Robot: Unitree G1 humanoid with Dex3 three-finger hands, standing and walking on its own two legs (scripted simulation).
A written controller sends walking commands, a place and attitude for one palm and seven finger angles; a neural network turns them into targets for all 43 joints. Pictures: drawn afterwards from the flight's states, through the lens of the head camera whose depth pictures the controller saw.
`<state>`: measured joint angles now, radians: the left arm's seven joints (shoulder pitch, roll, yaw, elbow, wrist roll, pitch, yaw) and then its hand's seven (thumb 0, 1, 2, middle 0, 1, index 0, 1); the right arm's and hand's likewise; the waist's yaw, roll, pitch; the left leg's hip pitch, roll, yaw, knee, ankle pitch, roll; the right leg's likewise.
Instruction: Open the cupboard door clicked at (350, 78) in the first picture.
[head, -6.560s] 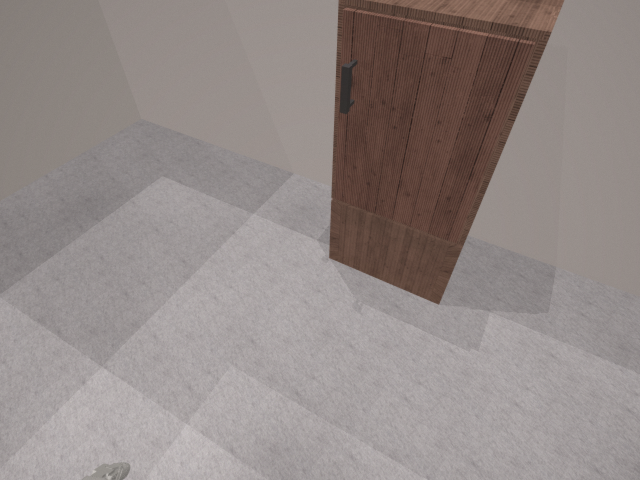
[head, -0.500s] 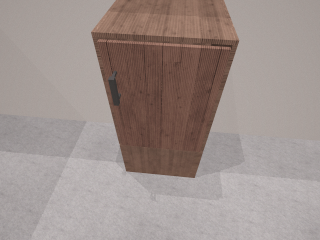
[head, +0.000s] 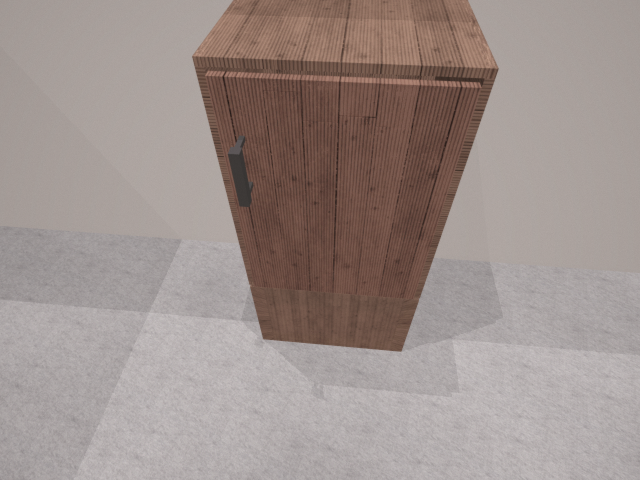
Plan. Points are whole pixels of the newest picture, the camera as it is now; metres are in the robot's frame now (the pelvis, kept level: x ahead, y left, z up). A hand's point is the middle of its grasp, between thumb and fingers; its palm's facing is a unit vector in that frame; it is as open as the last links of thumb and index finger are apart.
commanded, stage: look again from close up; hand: left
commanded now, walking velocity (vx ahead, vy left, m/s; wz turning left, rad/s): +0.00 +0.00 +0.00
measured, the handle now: (243, 171) +0.62 +0.18 +0.02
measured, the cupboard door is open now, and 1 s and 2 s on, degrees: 0 0 0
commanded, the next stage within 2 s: shuffle to correct the standing spot in 0.28 s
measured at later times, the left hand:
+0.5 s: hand out of the picture +0.02 +0.18 -0.17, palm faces +0.00 -0.98 -0.19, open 7.3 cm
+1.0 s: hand out of the picture +0.13 +0.18 -0.17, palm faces +0.02 -0.97 -0.25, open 7.3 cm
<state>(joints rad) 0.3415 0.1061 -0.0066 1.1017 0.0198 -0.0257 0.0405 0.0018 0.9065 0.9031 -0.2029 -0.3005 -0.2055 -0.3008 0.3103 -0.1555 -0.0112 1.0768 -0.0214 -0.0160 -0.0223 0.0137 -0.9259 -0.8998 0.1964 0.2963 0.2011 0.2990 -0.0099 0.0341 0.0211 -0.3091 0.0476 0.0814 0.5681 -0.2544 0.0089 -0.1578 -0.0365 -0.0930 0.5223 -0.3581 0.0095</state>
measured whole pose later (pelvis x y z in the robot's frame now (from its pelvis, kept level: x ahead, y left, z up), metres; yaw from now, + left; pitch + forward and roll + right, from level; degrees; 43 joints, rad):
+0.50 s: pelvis +0.01 +0.00 +0.00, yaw -1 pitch +0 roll +0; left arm 0.30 0.17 0.00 1.06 0.03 0.00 0.02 0.00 0.91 0.90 -0.20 -0.30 -0.20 -0.30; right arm 0.27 -0.17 -0.01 1.07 -0.02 -0.01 -0.01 0.00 -0.92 -0.90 0.20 0.30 0.20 0.30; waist 0.00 -0.02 0.01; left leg -0.28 0.03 0.11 0.54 -0.27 0.02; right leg -0.16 -0.06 -0.07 0.53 -0.38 0.02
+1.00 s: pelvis +0.08 -0.01 -0.01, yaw +0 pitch +1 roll +1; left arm 0.22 0.16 0.03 1.01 0.03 -0.03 0.03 0.00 0.91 0.90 -0.20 -0.30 -0.20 -0.30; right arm 0.28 -0.14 -0.02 1.08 0.00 0.00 -0.04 0.00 -0.90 -0.90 0.20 0.30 0.20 0.30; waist -0.01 0.02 0.07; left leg -0.26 0.01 0.08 0.70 -0.47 0.00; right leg -0.32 -0.06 -0.10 0.65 -0.33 -0.03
